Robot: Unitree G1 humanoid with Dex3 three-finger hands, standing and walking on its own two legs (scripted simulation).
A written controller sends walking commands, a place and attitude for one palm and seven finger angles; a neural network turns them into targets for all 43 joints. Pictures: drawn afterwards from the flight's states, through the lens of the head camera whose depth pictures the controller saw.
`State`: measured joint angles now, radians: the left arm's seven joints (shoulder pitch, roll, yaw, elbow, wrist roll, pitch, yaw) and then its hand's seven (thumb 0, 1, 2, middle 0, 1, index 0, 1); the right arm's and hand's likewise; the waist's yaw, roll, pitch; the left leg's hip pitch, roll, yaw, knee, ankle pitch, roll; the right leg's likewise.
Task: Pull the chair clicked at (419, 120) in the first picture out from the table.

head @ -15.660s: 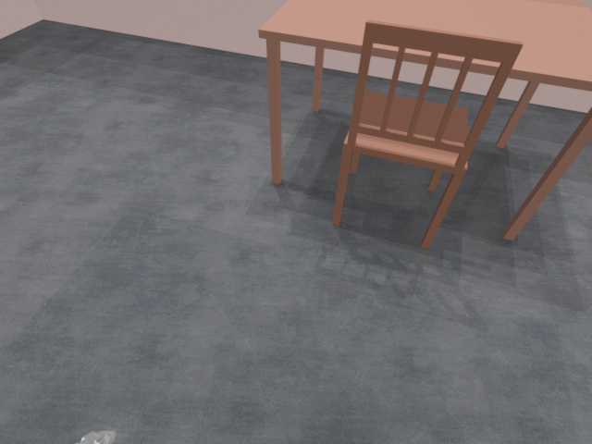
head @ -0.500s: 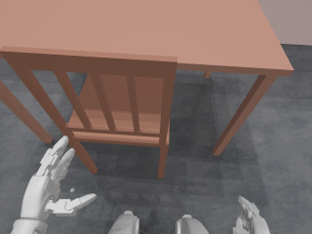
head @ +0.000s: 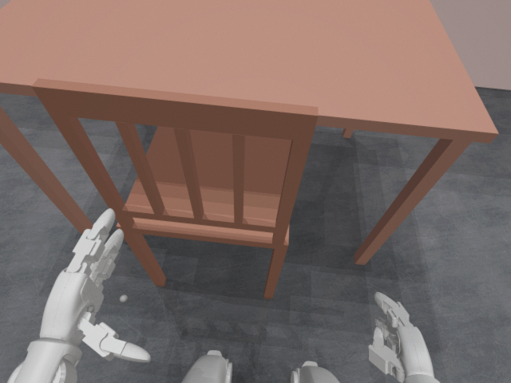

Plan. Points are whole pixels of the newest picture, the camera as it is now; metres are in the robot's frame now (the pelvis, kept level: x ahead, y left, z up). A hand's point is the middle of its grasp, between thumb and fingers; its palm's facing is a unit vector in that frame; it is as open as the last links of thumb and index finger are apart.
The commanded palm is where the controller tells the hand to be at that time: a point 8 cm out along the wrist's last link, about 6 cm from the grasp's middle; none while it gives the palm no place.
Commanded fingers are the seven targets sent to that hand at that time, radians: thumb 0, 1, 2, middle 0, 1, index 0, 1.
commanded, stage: raise the hand toward the chair's back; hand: left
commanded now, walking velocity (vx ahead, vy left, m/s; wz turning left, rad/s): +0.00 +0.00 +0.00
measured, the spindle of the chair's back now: (191, 178) +0.47 +0.15 -0.01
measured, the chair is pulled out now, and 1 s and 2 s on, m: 0.00 0.00 0.00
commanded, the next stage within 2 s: aim the fingers beside a spindle in 0.70 s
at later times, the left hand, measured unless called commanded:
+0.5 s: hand (127, 282) +0.25 +0.20 +0.05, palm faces -0.04 -1.00 -0.05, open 16.9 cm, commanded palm +0.23 +0.25 +0.05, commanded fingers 0.00 -0.50 0.30 -0.06 -0.08 -0.06 -0.08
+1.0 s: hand (139, 281) +0.25 +0.18 +0.04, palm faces -0.06 -1.00 -0.04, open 16.9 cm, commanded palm +0.23 +0.24 +0.04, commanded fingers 0.00 -0.50 0.30 -0.06 -0.08 -0.06 -0.08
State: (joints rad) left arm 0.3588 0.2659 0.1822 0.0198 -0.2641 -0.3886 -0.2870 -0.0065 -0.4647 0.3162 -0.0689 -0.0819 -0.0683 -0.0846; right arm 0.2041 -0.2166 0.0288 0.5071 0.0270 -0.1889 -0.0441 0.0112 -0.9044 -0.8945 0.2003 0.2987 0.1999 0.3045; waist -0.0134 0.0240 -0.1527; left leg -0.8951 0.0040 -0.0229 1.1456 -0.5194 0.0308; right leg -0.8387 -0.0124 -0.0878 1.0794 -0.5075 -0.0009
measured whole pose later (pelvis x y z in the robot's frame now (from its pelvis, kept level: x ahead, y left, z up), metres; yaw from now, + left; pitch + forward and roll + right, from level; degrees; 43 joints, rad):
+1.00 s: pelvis +0.01 -0.01 +0.00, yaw +0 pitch +16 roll -2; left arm 0.27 0.26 0.21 0.12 -0.29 -0.40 -0.33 -0.01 -0.50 0.30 -0.06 -0.08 -0.06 -0.08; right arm 0.22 -0.25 0.01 0.55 0.03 -0.19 -0.05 0.01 -0.91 -0.89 0.20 0.30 0.20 0.30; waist -0.03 0.03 -0.15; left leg -0.89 0.01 -0.02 1.13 -0.52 0.01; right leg -0.85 0.00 -0.09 1.08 -0.52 -0.02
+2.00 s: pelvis +0.00 -0.01 -0.02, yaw -1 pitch +21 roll -2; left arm 0.01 0.22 0.11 0.28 -0.20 -0.44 -0.18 -0.01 -0.50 0.30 -0.06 -0.08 -0.06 -0.08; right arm 0.20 -0.25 0.01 0.55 0.01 -0.10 -0.01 0.01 -0.91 -0.89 0.20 0.30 0.20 0.30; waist -0.04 0.03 -0.17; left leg -1.06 0.01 -0.01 1.25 -0.55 0.01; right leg -1.03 -0.01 -0.07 1.21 -0.55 -0.02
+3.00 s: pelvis +0.00 -0.01 -0.03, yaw -1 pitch +22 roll -2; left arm -0.09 0.21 0.10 0.37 -0.17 -0.45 -0.15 -0.01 -0.50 0.30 -0.06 -0.08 -0.06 -0.08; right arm 0.19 -0.25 0.01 0.56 0.01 -0.05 -0.01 0.01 -0.91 -0.89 0.20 0.30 0.20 0.30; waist -0.05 0.02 -0.17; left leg -1.11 0.01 -0.01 1.27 -0.56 0.02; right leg -1.07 -0.01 -0.07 1.24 -0.56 -0.01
